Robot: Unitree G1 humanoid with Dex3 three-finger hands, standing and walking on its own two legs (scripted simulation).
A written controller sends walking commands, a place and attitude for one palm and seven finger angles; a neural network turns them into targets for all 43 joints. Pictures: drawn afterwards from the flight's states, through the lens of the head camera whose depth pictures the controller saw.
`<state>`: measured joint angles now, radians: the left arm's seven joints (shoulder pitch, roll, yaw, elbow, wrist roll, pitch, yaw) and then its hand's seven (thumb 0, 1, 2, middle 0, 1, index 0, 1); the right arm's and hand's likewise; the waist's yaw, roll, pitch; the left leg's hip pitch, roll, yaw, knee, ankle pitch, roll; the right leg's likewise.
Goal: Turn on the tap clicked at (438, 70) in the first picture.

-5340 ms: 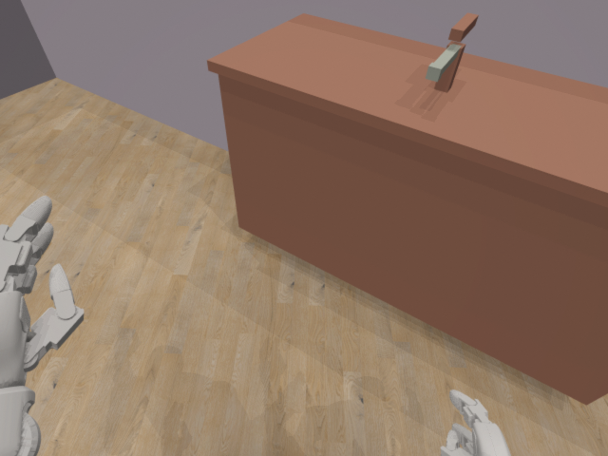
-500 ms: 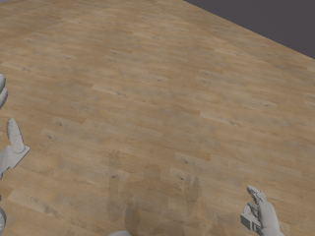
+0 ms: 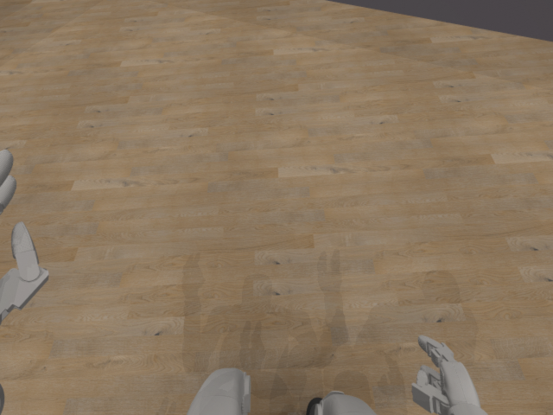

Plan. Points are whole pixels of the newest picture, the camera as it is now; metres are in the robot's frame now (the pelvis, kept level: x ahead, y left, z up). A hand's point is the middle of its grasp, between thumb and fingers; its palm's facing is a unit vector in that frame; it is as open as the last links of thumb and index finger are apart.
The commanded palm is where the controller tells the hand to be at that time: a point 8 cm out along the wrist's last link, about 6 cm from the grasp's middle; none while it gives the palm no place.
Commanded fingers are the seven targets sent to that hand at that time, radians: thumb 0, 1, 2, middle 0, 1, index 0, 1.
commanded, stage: turn to face it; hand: left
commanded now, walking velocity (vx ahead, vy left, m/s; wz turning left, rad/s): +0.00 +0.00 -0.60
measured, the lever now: out of the picture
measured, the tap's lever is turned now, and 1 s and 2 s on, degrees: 0 0 0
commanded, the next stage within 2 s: none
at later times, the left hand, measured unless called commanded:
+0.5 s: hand (64, 288) +0.21 +0.19 +0.19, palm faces +0.21 -0.89 -0.40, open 7.4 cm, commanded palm +0.18 +0.23 +0.19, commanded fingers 0.00 0.90 0.90 -0.20 -0.30 -0.20 -0.30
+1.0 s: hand (195, 316) +0.19 +0.07 +0.19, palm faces -0.13 -0.87 -0.48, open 7.4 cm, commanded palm +0.17 +0.13 +0.19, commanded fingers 0.00 0.90 0.90 -0.20 -0.30 -0.20 -0.30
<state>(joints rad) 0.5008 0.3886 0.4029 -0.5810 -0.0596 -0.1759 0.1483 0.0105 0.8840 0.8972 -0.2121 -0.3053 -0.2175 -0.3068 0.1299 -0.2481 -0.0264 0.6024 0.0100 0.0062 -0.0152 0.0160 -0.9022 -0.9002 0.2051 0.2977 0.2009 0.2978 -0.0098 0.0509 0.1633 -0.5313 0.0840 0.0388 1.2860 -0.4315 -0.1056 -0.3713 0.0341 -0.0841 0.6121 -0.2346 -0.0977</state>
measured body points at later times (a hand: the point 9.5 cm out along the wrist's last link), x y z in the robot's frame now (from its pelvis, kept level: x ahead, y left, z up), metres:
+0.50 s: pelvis -0.06 +0.01 +0.01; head -0.05 +0.01 +0.46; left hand +0.19 +0.24 +0.21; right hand +0.06 -0.24 -0.08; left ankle -0.03 +0.15 -0.72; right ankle -0.05 -0.08 -0.67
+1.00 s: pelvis -0.12 -0.01 +0.00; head -0.09 -0.02 +0.45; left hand +0.19 +0.12 +0.21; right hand -0.14 -0.32 -0.08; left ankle -0.05 +0.10 -0.73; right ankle -0.11 -0.12 -0.73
